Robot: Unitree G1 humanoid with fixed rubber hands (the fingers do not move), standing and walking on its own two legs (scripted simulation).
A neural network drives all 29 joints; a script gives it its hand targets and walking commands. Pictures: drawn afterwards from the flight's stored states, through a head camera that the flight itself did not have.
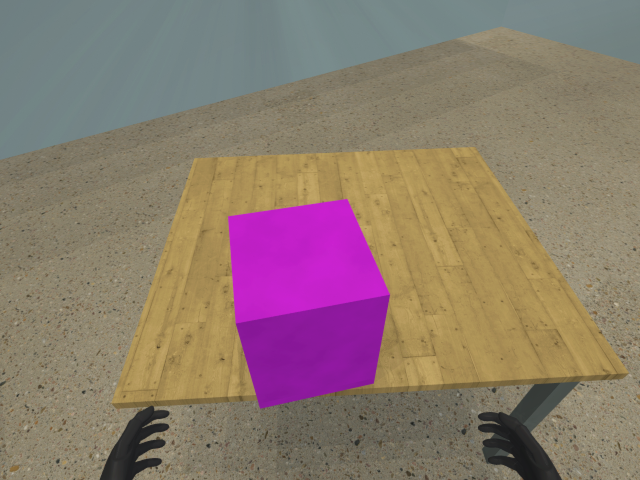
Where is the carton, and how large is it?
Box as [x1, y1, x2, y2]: [228, 199, 389, 408]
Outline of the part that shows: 347,199 228,216 235,320 260,408 373,383 389,293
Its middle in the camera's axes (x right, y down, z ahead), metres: -0.03 +0.11 +0.65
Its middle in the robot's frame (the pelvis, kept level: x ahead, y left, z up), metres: +0.43 +0.02 -0.05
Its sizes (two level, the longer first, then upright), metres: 0.210 0.200 0.250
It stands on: a table, 0.60 m high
